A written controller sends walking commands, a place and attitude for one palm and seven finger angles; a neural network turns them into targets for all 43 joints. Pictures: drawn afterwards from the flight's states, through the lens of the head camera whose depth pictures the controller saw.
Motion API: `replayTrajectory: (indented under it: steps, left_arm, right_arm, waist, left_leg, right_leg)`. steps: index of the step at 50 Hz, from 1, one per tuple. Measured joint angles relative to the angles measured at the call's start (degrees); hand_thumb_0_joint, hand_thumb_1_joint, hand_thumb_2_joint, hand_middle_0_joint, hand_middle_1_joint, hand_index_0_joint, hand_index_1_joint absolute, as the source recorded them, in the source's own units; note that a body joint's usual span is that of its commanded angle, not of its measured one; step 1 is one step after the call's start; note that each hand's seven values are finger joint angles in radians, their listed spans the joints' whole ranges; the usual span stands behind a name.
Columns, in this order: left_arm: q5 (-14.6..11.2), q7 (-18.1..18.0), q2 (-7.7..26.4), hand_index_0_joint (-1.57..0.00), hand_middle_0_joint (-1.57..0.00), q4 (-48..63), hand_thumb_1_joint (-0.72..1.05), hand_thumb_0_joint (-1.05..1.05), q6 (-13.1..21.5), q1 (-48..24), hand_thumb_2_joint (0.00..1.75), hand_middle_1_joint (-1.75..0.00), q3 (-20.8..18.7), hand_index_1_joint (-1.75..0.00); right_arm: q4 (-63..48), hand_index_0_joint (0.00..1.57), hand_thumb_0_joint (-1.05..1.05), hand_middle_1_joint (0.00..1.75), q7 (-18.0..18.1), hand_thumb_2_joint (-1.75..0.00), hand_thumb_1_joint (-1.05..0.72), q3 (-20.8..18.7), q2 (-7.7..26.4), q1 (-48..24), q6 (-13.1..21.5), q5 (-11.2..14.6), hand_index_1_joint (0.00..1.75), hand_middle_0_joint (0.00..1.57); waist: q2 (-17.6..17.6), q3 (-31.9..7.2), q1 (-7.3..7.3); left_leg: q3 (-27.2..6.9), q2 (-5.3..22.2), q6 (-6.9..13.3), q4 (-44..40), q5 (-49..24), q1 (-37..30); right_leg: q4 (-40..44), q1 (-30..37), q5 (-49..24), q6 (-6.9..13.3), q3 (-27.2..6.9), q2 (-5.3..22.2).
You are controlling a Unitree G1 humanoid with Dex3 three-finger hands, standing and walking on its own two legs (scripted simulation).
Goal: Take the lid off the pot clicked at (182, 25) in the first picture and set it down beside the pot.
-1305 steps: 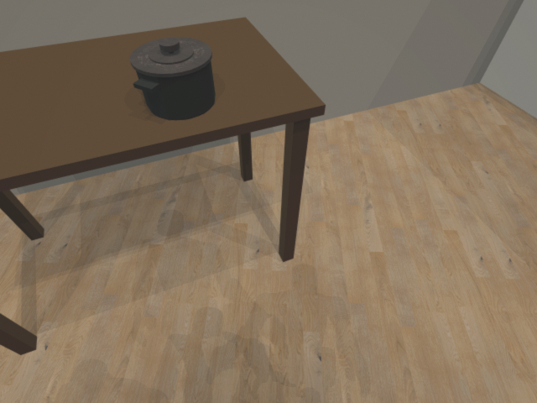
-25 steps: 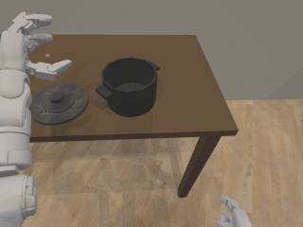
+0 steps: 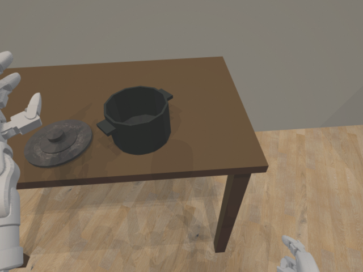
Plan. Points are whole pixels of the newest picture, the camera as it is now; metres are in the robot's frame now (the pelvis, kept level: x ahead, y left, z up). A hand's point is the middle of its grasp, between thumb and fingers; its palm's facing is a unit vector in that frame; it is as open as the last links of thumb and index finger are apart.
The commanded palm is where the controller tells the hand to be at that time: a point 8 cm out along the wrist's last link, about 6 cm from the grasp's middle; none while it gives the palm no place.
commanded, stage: draw the hand back to the body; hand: left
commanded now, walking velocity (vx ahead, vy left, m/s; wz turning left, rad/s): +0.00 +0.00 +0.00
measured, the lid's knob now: (55, 135) +0.44 +0.40 +0.04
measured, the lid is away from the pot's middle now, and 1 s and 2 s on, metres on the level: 0.24 0.24 0.24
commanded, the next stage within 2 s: step back with the hand held close in 1.06 s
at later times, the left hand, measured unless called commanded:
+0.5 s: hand (23, 145) +0.24 +0.27 +0.23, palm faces +0.49 -0.83 -0.26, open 7.4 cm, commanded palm +0.18 +0.30 +0.24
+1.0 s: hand (2, 195) +0.16 +0.26 +0.22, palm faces +0.44 -0.83 -0.34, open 7.4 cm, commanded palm +0.11 +0.30 +0.23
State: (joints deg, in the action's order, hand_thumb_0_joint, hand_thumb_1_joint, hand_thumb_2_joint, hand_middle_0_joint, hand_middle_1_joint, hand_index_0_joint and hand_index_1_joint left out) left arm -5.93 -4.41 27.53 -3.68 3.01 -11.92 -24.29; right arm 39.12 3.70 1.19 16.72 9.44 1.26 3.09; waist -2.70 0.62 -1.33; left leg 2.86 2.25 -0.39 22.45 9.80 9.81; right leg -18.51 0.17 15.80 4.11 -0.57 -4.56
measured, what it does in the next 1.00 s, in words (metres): stands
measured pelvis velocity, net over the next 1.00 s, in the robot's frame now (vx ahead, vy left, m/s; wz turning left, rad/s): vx -0.02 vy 0.02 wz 0.01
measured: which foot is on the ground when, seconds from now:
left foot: down 0.00-1.00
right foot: down 0.00-1.00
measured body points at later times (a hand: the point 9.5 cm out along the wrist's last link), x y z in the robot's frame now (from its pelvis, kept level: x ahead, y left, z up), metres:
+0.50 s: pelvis +0.00 +0.00 +0.00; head -0.02 -0.03 +0.45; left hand +0.21 +0.31 +0.25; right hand +0.20 -0.22 -0.08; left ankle +0.03 +0.13 -0.74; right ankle -0.06 -0.07 -0.74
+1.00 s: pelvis -0.02 +0.02 +0.00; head -0.05 +0.00 +0.45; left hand +0.14 +0.30 +0.23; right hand +0.19 -0.19 -0.07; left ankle +0.03 +0.13 -0.74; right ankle -0.06 -0.07 -0.74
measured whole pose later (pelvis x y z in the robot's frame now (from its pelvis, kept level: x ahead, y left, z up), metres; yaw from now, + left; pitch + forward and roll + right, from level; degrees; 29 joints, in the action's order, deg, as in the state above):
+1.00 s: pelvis -0.02 +0.02 +0.00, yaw +1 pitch -6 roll -1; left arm -6.7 -3.7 20.8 31.0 6.6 23.8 -20.4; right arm 38.1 3.7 1.7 12.9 8.4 5.9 0.1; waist -3.1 1.4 -4.2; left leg 2.6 1.3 0.6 21.8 8.6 7.2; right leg -16.2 3.8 13.9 2.8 -0.1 -3.7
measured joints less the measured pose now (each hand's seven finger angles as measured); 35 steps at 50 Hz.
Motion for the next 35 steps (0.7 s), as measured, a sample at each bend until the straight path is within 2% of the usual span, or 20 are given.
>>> replayTrajectory:
  steps: [9,17,35]
  left_arm:
    - [-0.90,0.09,-2.57,-0.27,-0.26,6.37,0.65,0.00,0.37,5.20,0.88,-0.40,0.19,-0.40]
    - [-1.38,0.13,-4.35,-0.23,-0.22,12.38,0.82,0.01,0.82,10.41,0.89,-0.33,0.77,-0.33]
    - [-1.43,0.64,-6.01,-0.21,-0.21,25.49,0.89,0.01,2.74,24.96,0.89,-0.30,2.33,-0.31]
  right_arm:
    - [-0.79,0.20,0.01,0.30,0.09,-0.90,-0.90,0.33,-1.26,-2.22,1.03,-0.39,0.30,0.20]
    - [-0.91,0.20,0.01,0.30,0.14,-0.90,-0.90,0.63,-2.26,-2.67,1.67,-0.89,0.30,0.20]
    - [-0.52,0.20,0.01,0.30,0.15,-0.90,-0.90,0.35,-2.94,-1.38,3.06,-2.19,0.30,0.20]
  waist:
    - [-0.44,0.53,-1.43]
    - [-0.50,0.87,-2.14]
    - [-0.58,0.97,-2.21]
  left_leg:
    - [-0.48,0.20,-0.41,-0.51,-0.36,-0.95]
    - [-0.58,0.04,-0.49,-1.33,-0.87,-1.79]
    - [-0.11,-0.43,0.09,-1.79,-1.31,-2.88]
  right_leg:
    - [0.36,1.01,-0.12,0.55,0.44,-0.31]
    - [1.00,1.80,-0.47,0.54,0.56,-0.18]
    - [1.96,3.04,-1.30,-0.35,0.18,0.41]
